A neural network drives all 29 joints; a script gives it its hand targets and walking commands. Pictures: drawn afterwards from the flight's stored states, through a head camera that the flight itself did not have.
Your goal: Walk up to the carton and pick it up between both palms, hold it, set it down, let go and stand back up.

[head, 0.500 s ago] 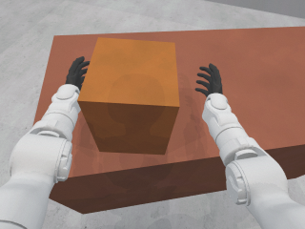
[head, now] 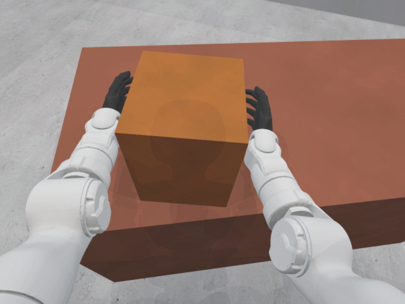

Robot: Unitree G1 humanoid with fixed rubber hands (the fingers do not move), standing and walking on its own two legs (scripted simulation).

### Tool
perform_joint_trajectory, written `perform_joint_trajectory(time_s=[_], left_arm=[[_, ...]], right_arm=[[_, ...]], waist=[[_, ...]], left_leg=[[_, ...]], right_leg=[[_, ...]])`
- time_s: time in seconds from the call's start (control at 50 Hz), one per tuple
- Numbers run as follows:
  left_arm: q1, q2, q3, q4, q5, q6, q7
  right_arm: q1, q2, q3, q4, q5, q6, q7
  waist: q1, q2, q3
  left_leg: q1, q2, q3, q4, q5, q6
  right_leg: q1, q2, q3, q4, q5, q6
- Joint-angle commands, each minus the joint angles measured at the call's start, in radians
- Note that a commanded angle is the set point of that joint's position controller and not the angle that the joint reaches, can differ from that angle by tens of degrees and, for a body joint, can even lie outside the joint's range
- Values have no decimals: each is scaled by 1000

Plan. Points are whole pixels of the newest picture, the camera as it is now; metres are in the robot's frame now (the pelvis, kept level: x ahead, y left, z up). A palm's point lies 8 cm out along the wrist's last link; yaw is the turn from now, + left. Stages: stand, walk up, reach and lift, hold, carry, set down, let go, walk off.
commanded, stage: reach and lift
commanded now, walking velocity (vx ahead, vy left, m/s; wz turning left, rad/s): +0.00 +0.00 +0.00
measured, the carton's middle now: (187, 135) +0.45 +0.02 +0.05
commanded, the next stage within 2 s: none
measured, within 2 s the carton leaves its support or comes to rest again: leaves its support in 1.48 s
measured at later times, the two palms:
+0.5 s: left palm (117, 122) +0.44 +0.16 +0.10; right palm (268, 141) +0.40 -0.13 +0.09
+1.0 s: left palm (117, 123) +0.44 +0.16 +0.10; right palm (268, 141) +0.40 -0.13 +0.09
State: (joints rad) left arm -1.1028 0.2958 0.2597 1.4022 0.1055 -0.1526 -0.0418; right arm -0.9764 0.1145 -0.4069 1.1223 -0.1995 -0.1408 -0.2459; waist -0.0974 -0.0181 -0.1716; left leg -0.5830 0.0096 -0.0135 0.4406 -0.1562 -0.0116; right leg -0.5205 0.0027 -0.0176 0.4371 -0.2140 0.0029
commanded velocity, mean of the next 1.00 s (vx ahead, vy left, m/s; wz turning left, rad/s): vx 0.00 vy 0.00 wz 0.00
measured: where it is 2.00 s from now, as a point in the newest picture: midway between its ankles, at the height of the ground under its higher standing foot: outside the picture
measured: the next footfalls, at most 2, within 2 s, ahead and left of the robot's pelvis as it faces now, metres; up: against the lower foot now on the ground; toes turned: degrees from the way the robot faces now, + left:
none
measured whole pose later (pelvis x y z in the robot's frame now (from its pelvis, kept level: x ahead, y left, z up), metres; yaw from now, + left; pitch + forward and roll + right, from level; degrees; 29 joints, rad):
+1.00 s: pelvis -0.01 +0.00 +0.01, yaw +0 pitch +9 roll -1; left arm -1.02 0.17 0.50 1.32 0.32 -0.13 -0.05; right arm -0.85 0.24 -0.74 0.88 -0.55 -0.09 -0.11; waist -0.07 -0.02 -0.08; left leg -0.42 0.00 -0.01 0.42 -0.16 0.00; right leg -0.35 0.00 -0.02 0.41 -0.21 0.01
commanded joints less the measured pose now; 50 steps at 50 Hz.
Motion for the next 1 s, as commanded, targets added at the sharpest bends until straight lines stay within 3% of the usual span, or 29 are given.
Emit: perform_joint_trajectory(time_s=[0.0,0.06,0.08,0.12,0.14,0.2,0.24,0.28,0.36,0.42,0.46,0.48,0.5,0.52,0.54,0.56,0.6,0.62,0.64,0.66,0.72,0.76,0.78,0.8,0.84,0.88,0.9,0.96,0.98], left_arm=[[-488,-323,167,-163,210,-52,-97],[-518,-529,169,-108,263,-55,-156],[-502,-537,205,-83,282,-49,-164],[-501,-586,205,-105,294,-52,-163],[-492,-578,212,-106,299,-46,-168],[-512,-603,197,-102,283,-44,-172],[-518,-624,181,-120,277,-37,-170],[-504,-601,205,-135,289,-30,-165],[-528,-610,192,-146,267,-27,-170],[-522,-595,204,-157,280,-20,-167],[-517,-587,211,-142,277,-17,-169],[-524,-586,213,-149,275,-16,-171],[-510,-591,223,-135,283,-9,-172],[-525,-598,209,-170,273,-7,-173],[-538,-591,213,-172,282,-12,-172],[-539,-588,201,-183,279,-9,-172],[-538,-581,199,-176,272,-5,-173],[-554,-610,166,-198,257,-8,-170],[-512,-600,199,-179,277,-8,-173],[-520,-600,208,-173,283,-8,-174],[-532,-593,189,-173,276,-7,-172],[-519,-591,188,-181,279,-7,-174],[-508,-617,168,-177,273,-3,-172],[-528,-608,171,-189,271,-2,-176],[-500,-586,183,-177,284,-2,-170],[-529,-594,184,-162,272,-2,-177],[-518,-589,190,-169,275,-12,-177],[-534,-608,161,-192,263,-14,-172],[-512,-596,180,-177,277,-14,-168]], right_arm=[[-380,283,-82,-202,-235,-77,116],[-452,510,-66,-217,-325,-60,206],[-437,530,-75,-206,-342,-52,216],[-416,549,-83,-212,-365,-47,239],[-402,560,-81,-202,-365,-37,243],[-399,568,-86,-218,-387,-33,262],[-383,566,-91,-196,-386,-22,264],[-386,572,-84,-209,-384,-15,275],[-433,581,-93,-233,-387,-18,276],[-421,595,-71,-231,-380,-6,281],[-432,588,-88,-247,-382,-3,285],[-440,598,-66,-268,-375,-4,287],[-421,600,-67,-233,-378,11,286],[-430,598,-84,-249,-380,9,286],[-428,609,-74,-253,-382,7,289],[-431,603,-87,-230,-382,11,288],[-420,600,-83,-218,-380,23,287],[-429,598,-82,-230,-372,7,287],[-413,610,-61,-225,-370,8,287],[-425,624,-51,-242,-368,4,288],[-432,609,-66,-237,-376,5,288],[-421,614,-54,-232,-378,3,286],[-411,613,-53,-235,-364,-6,281],[-403,619,-62,-210,-364,6,280],[-398,604,-38,-221,-357,3,286],[-436,623,-53,-234,-362,7,284],[-428,631,-26,-255,-361,3,285],[-419,637,-36,-217,-365,0,288],[-424,635,-27,-226,-361,-4,290]], waist=[[-9,95,-545],[22,83,-496],[47,71,-471],[33,83,-489],[52,84,-471],[25,77,-491],[11,94,-460],[41,75,-449],[21,61,-445],[46,60,-444],[36,45,-419],[57,44,-441],[45,22,-398],[32,44,-408],[44,38,-442],[37,56,-436],[34,33,-425],[7,64,-465],[40,40,-446],[50,38,-447],[35,46,-480],[46,48,-464],[29,72,-470],[28,58,-440],[49,67,-440],[42,37,-452],[59,24,-481],[43,49,-482],[62,40,-472]], left_leg=[[451,-32,114,-21,425,-36],[424,-33,122,-58,389,-38],[424,-27,137,-71,366,-33],[434,-22,135,-70,373,-38],[423,-24,142,-79,353,-30],[440,-17,134,-75,355,-33],[471,-17,136,-80,339,-40],[473,-14,137,-82,318,-32],[468,-14,138,-89,302,-29],[417,-18,146,-105,250,-16],[404,-17,140,-112,225,-11],[381,-17,142,-115,223,-6],[373,-19,134,-131,194,0],[374,-20,136,-138,173,-5],[383,-14,137,-134,180,-3],[382,-15,136,-132,183,-5],[415,-11,136,-115,215,-7],[429,-13,130,-104,250,-20],[406,-14,134,-109,242,-8],[394,-15,132,-111,234,-4],[400,-10,132,-113,226,-8],[398,-10,135,-109,229,-6],[391,-12,130,-102,250,-12],[388,-16,135,-105,230,-10],[410,-12,134,-100,256,-11],[386,-14,137,-116,219,-7],[360,-15,147,-116,201,4],[381,-10,134,-112,226,-5],[377,-12,139,-107,234,-4]], right_leg=[[482,-36,-52,-27,646,69],[513,-34,-64,-32,607,66],[525,-30,-60,-44,578,66],[523,-21,-64,-38,580,63],[534,-22,-57,-42,567,62],[548,-22,-64,-31,613,68],[521,-18,-66,-53,555,57],[516,-20,-61,-53,535,63],[504,-15,-67,-59,527,61],[546,-24,-50,-52,527,64],[554,-23,-53,-49,523,66],[564,-26,-46,-46,526,65],[580,-24,-50,-44,517,65],[576,-25,-52,-51,491,66],[573,-26,-51,-48,497,68],[564,-28,-53,-49,491,66],[527,-20,-52,-58,496,64],[514,-17,-64,-50,519,66],[548,-25,-52,-49,545,65],[564,-27,-46,-37,561,69],[547,-22,-56,-46,524,65],[557,-26,-48,-53,513,61],[555,-22,-55,-44,551,58],[551,-23,-52,-47,526,60],[547,-23,-55,-50,534,61],[564,-25,-53,-50,521,62],[592,-30,-43,-46,547,71],[563,-27,-51,-36,546,66],[559,-22,-55,-33,544,63]])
